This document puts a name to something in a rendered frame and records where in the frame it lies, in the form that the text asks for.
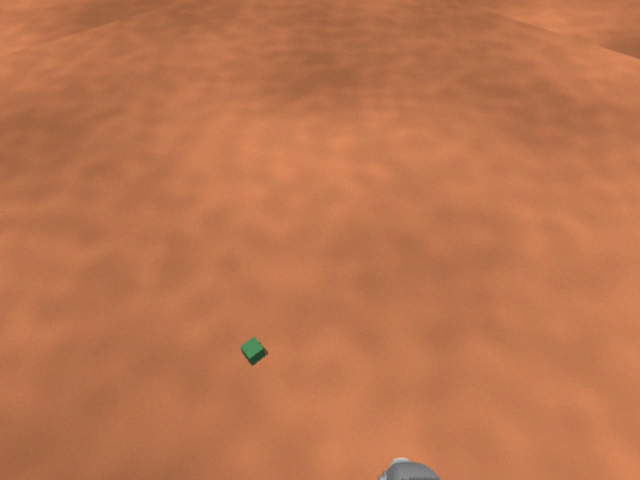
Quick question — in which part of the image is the cube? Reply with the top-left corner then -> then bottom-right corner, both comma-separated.
240,337 -> 266,365

